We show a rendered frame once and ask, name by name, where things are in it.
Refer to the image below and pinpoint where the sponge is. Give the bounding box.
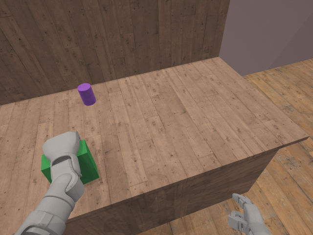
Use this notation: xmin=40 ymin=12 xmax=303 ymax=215
xmin=41 ymin=140 xmax=99 ymax=184

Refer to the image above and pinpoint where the robot left forearm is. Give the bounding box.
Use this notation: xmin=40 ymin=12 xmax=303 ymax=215
xmin=14 ymin=153 xmax=85 ymax=235

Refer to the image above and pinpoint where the robot left hand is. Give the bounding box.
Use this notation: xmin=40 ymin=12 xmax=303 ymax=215
xmin=42 ymin=131 xmax=82 ymax=178

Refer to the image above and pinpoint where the table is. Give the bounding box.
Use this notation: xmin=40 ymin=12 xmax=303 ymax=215
xmin=0 ymin=0 xmax=310 ymax=235

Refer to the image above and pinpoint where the robot right hand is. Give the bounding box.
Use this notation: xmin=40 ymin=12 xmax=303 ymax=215
xmin=228 ymin=193 xmax=265 ymax=235

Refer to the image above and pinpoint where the robot right forearm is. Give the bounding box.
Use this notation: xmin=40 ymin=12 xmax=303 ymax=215
xmin=247 ymin=223 xmax=272 ymax=235

